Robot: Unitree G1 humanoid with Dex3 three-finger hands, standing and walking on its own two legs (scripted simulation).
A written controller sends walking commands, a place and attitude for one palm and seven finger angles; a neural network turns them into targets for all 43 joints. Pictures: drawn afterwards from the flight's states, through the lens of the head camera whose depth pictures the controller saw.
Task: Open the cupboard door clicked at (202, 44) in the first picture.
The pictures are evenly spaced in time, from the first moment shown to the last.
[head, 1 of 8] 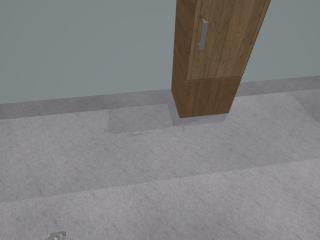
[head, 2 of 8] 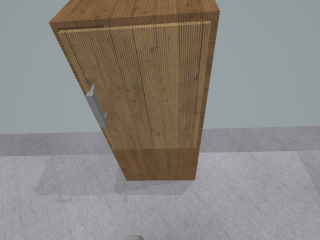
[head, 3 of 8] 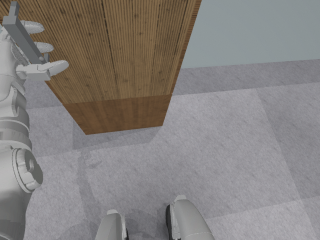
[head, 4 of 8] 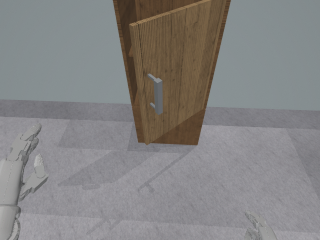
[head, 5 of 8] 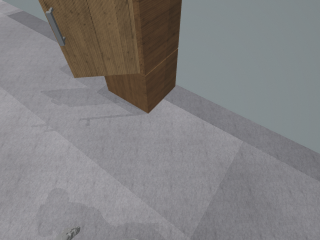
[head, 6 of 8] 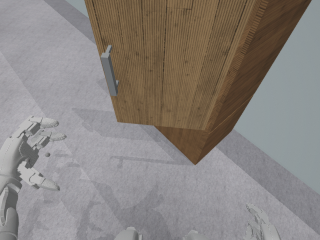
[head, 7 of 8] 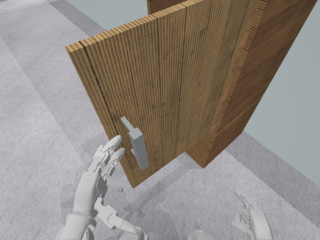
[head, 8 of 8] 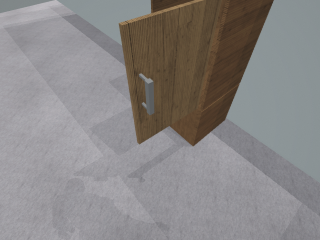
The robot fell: no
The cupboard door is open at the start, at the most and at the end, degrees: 0 86 86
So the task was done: yes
